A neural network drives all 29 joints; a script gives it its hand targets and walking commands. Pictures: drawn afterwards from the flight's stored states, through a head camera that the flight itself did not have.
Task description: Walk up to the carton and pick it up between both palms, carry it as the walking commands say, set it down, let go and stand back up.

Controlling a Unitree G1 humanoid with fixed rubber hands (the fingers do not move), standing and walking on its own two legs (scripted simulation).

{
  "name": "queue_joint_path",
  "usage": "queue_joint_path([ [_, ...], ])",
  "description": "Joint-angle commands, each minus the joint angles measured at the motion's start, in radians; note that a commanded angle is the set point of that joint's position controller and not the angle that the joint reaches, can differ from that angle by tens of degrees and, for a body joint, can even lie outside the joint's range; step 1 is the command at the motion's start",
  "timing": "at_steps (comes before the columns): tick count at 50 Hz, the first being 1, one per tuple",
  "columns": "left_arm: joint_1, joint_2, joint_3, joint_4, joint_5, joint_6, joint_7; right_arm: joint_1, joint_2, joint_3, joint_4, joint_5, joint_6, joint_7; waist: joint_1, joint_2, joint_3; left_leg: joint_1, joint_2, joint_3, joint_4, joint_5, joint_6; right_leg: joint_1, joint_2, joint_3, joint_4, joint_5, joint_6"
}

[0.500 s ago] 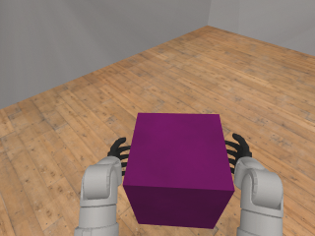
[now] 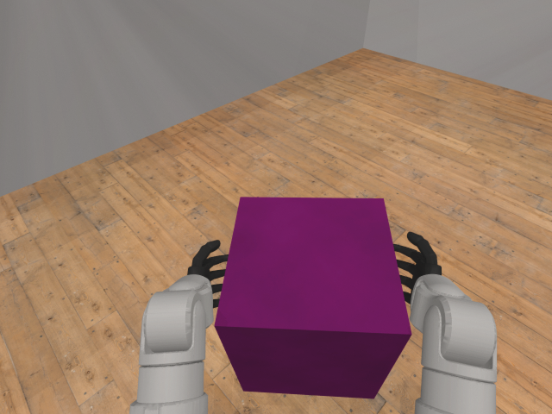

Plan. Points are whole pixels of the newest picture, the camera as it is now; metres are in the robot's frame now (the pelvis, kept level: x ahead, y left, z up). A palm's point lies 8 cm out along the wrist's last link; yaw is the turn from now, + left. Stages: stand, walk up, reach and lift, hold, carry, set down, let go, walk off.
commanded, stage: carry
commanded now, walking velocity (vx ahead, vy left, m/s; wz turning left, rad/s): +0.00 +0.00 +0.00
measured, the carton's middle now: (309, 300) +0.31 -0.01 +0.02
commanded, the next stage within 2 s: none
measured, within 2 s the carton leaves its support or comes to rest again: neither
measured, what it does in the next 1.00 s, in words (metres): shifts its weight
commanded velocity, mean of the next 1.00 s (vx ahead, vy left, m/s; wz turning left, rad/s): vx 0.00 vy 0.00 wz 0.00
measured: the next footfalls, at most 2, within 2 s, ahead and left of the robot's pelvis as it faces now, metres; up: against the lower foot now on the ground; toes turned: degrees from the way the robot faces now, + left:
none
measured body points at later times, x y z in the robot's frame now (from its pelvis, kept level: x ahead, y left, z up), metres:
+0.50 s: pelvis -0.05 +0.00 +0.00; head -0.09 +0.01 +0.45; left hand +0.24 +0.14 +0.09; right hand +0.24 -0.16 +0.11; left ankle -0.05 +0.11 -0.73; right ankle -0.06 -0.11 -0.73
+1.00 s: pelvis -0.05 +0.00 +0.00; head -0.08 +0.01 +0.45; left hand +0.24 +0.14 +0.08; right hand +0.24 -0.16 +0.10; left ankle -0.05 +0.11 -0.73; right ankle -0.06 -0.11 -0.73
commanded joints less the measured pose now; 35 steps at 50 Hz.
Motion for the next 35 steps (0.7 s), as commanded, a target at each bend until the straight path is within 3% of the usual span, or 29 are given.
queue_joint_path([
  [1,-0.421,-0.864,-0.705,-0.126,-0.425,-0.027,-0.198,-0.392,0.9,0.819,0.013,0.456,0.05,0.253,-0.012,0.021,-0.236,0.133,0.118,-0.062,-0.009,0.483,0.029,0.073,-0.113,0.043,-0.009,0.546,-0.011],
  [2,-0.432,-0.871,-0.718,-0.158,-0.439,-0.033,-0.198,-0.389,0.904,0.826,0.002,0.459,0.044,0.254,-0.008,0.018,-0.266,0.151,0.137,-0.07,0.009,0.535,0.046,0.07,-0.109,0.047,-0.008,0.498,-0.012],
  [3,-0.436,-0.861,-0.722,-0.156,-0.429,-0.029,-0.195,-0.413,0.895,0.824,-0.002,0.463,0.048,0.255,-0.009,0.059,-0.242,0.175,0.135,-0.065,0.006,0.566,0.041,0.035,-0.105,0.042,-0.003,0.45,-0.008],
  [4,-0.455,-0.881,-0.73,-0.178,-0.445,-0.035,-0.198,-0.419,0.904,0.825,-0.01,0.461,0.044,0.258,-0.011,0.015,-0.277,0.184,0.147,-0.074,0.006,0.621,0.054,0.041,-0.094,0.033,0.004,0.412,0.0],
  [5,-0.475,-0.875,-0.729,-0.187,-0.433,-0.03,-0.191,-0.42,0.915,0.824,0.005,0.469,0.053,0.261,-0.011,0.043,-0.233,0.179,0.14,-0.062,-0.003,0.558,0.047,0.019,-0.096,0.04,-0.008,0.406,-0.008],
  [6,-0.501,-0.877,-0.734,-0.211,-0.453,-0.034,-0.193,-0.424,0.909,0.825,-0.027,0.463,0.045,0.254,-0.011,-0.01,-0.244,0.151,0.138,-0.069,-0.006,0.509,0.054,0.042,-0.101,0.035,-0.016,0.4,0.004],
  [8,-0.481,-0.86,-0.729,-0.194,-0.439,-0.03,-0.193,-0.374,0.881,0.801,0.015,0.449,0.052,0.255,-0.012,0.041,-0.237,0.127,0.133,-0.08,-0.01,0.503,0.049,0.06,-0.107,0.045,-0.014,0.408,-0.011],
  [9,-0.456,-0.86,-0.714,-0.17,-0.425,-0.03,-0.194,-0.414,0.9,0.821,-0.006,0.462,0.049,0.259,-0.008,0.017,-0.214,0.119,0.123,-0.076,-0.018,0.428,0.05,0.045,-0.117,0.054,-0.035,0.387,0.0],
  [11,-0.44,-0.857,-0.698,-0.151,-0.414,-0.03,-0.199,-0.42,0.883,0.809,0.006,0.445,0.052,0.256,-0.014,-0.064,-0.195,0.096,0.106,-0.066,0.003,0.327,0.034,0.05,-0.131,0.069,-0.062,0.479,-0.005],
  [12,-0.474,-0.862,-0.713,-0.178,-0.437,-0.029,-0.197,-0.409,0.916,0.826,0.006,0.461,0.054,0.255,-0.016,-0.068,-0.182,0.072,0.1,-0.063,-0.003,0.262,0.032,0.053,-0.132,0.073,-0.074,0.492,-0.007],
  [14,-0.456,-0.86,-0.715,-0.165,-0.429,-0.02,-0.197,-0.385,0.901,0.797,0.041,0.447,0.059,0.25,-0.019,-0.059,-0.197,0.093,0.103,-0.074,-0.013,0.301,0.042,0.055,-0.125,0.065,-0.066,0.486,-0.006],
  [15,-0.429,-0.87,-0.711,-0.125,-0.422,-0.015,-0.203,-0.441,0.894,0.812,0.009,0.458,0.056,0.249,-0.02,-0.088,-0.19,0.093,0.108,-0.068,-0.012,0.328,0.045,0.061,-0.119,0.05,-0.064,0.465,-0.002],
  [16,-0.453,-0.845,-0.688,-0.123,-0.405,-0.017,-0.197,-0.432,0.88,0.792,0.054,0.443,0.06,0.25,-0.017,-0.034,-0.206,0.101,0.105,-0.067,0.003,0.32,0.039,0.051,-0.133,0.071,-0.07,0.495,-0.002],
  [17,-0.427,-0.837,-0.683,-0.102,-0.401,-0.029,-0.201,-0.411,0.86,0.785,0.061,0.426,0.049,0.249,-0.019,-0.075,-0.203,0.099,0.106,-0.07,-0.005,0.266,0.038,0.04,-0.136,0.085,-0.077,0.456,-0.004],
  [18,-0.467,-0.866,-0.722,-0.158,-0.422,-0.025,-0.199,-0.406,0.906,0.799,0.053,0.457,0.054,0.259,-0.022,-0.017,-0.157,0.101,0.108,-0.066,-0.029,0.258,0.036,0.004,-0.134,0.081,-0.08,0.424,-0.005],
  [19,-0.511,-0.852,-0.721,-0.179,-0.42,-0.025,-0.194,-0.429,0.9,0.792,0.053,0.453,0.058,0.255,-0.021,-0.06,-0.178,0.076,0.108,-0.076,-0.029,0.271,0.036,0.036,-0.123,0.055,-0.077,0.383,-0.007],
  [20,-0.489,-0.868,-0.728,-0.151,-0.425,-0.018,-0.199,-0.438,0.88,0.789,0.039,0.451,0.055,0.257,-0.019,-0.034,-0.13,0.057,0.111,-0.086,-0.048,0.266,0.045,0.018,-0.12,0.068,-0.087,0.332,-0.011],
  [21,-0.462,-0.864,-0.725,-0.144,-0.419,-0.014,-0.197,-0.426,0.894,0.803,0.05,0.468,0.062,0.26,-0.021,-0.06,-0.144,0.07,0.125,-0.098,-0.056,0.271,0.057,0.026,-0.118,0.06,-0.084,0.325,0.0],
  [23,-0.498,-0.863,-0.726,-0.142,-0.421,-0.005,-0.197,-0.422,0.882,0.778,0.08,0.459,0.07,0.255,-0.019,-0.007,-0.14,0.068,0.128,-0.096,-0.059,0.294,0.063,0.028,-0.109,0.053,-0.074,0.281,-0.007],
  [25,-0.489,-0.865,-0.726,-0.146,-0.422,-0.006,-0.198,-0.46,0.891,0.786,0.044,0.464,0.065,0.251,-0.022,-0.049,-0.157,0.058,0.123,-0.101,-0.05,0.273,0.057,0.031,-0.122,0.06,-0.082,0.3,0.0],
  [26,-0.496,-0.848,-0.689,-0.112,-0.402,-0.024,-0.198,-0.441,0.874,0.763,0.089,0.431,0.055,0.253,-0.025,-0.083,-0.156,0.066,0.106,-0.085,-0.03,0.212,0.048,0.028,-0.123,0.078,-0.106,0.344,-0.014],
  [27,-0.5,-0.876,-0.722,-0.137,-0.422,-0.015,-0.199,-0.476,0.887,0.785,0.035,0.457,0.053,0.256,-0.027,-0.074,-0.142,0.062,0.099,-0.067,-0.042,0.179,0.042,0.001,-0.13,0.081,-0.102,0.349,-0.008],
  [29,-0.508,-0.864,-0.717,-0.146,-0.418,-0.01,-0.197,-0.467,0.905,0.794,0.061,0.471,0.062,0.255,-0.024,-0.041,-0.093,0.031,0.093,-0.086,-0.059,0.149,0.044,0.005,-0.144,0.083,-0.121,0.29,-0.013],
  [30,-0.496,-0.842,-0.705,-0.128,-0.401,-0.013,-0.198,-0.461,0.864,0.772,0.066,0.443,0.058,0.253,-0.026,-0.07,-0.093,0.025,0.097,-0.098,-0.058,0.128,0.047,-0.002,-0.131,0.077,-0.123,0.25,-0.009],
  [31,-0.501,-0.863,-0.717,-0.143,-0.408,-0.015,-0.195,-0.454,0.898,0.78,0.072,0.452,0.06,0.257,-0.025,-0.059,-0.115,0.041,0.099,-0.086,-0.056,0.168,0.05,0.003,-0.13,0.08,-0.128,0.276,-0.01],
  [32,-0.49,-0.831,-0.67,-0.084,-0.375,-0.026,-0.193,-0.425,0.847,0.732,0.133,0.407,0.05,0.252,-0.027,-0.068,-0.157,0.071,0.103,-0.087,-0.044,0.208,0.047,0.026,-0.131,0.074,-0.108,0.318,-0.012],
  [33,-0.522,-0.858,-0.728,-0.168,-0.415,-0.022,-0.193,-0.457,0.879,0.765,0.056,0.443,0.048,0.254,-0.028,-0.059,-0.158,0.057,0.114,-0.091,-0.056,0.234,0.051,0.04,-0.124,0.052,-0.092,0.324,-0.004],
  [34,-0.517,-0.868,-0.733,-0.19,-0.426,-0.025,-0.188,-0.443,0.906,0.768,0.048,0.463,0.048,0.258,-0.021,0.004,-0.173,0.078,0.118,-0.089,-0.068,0.301,0.058,0.041,-0.118,0.06,-0.064,0.349,-0.014],
  [35,-0.504,-0.86,-0.729,-0.176,-0.418,-0.025,-0.193,-0.464,0.887,0.779,0.023,0.46,0.043,0.259,-0.018,-0.013,-0.154,0.08,0.123,-0.095,-0.057,0.328,0.053,0.017,-0.107,0.052,-0.069,0.314,-0.005],
])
